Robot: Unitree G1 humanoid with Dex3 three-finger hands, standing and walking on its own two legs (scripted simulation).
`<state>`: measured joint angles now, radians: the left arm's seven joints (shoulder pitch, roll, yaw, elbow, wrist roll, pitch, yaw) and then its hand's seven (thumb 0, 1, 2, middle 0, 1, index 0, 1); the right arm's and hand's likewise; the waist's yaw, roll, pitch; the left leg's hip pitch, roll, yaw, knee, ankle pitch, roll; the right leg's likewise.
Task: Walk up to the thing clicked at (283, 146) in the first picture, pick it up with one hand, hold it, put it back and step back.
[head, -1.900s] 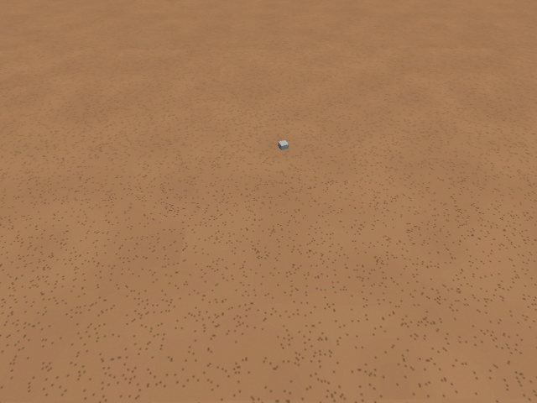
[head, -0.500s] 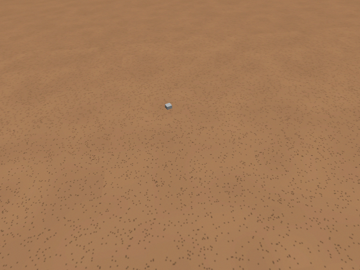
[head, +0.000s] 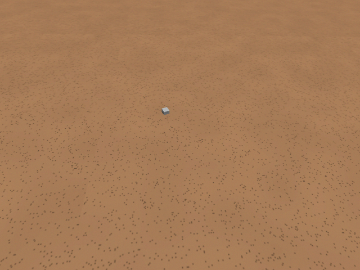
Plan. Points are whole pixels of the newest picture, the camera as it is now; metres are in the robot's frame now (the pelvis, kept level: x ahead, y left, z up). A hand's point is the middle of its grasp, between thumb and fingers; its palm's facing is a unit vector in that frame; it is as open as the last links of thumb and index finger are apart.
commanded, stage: walk up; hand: left
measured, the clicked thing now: (165, 111) +1.47 +0.19 -0.74
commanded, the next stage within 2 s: none
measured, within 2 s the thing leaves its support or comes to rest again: neither
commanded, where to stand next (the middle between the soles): +1.11 -0.02 m, yaw -3 degrees
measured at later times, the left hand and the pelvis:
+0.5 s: hand (112, 183) +0.38 +0.23 -0.10, palm faces -0.05 -0.91 -0.41, open 7.4 cm; pelvis +0.26 -0.04 +0.00, yaw -3 degrees
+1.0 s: hand (115, 145) +0.56 +0.28 -0.14, palm faces -0.09 -0.94 -0.32, open 7.4 cm; pelvis +0.51 +0.01 +0.01, yaw -3 degrees
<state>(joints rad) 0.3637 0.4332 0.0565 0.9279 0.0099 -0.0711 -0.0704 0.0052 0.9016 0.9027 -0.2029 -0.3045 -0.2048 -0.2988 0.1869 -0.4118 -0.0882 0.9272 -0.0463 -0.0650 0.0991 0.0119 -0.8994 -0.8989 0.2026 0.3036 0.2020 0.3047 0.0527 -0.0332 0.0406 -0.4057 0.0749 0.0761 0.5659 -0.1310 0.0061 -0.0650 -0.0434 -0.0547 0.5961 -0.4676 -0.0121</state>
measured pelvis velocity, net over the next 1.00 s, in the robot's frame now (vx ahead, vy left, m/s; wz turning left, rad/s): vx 0.51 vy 0.01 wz -0.06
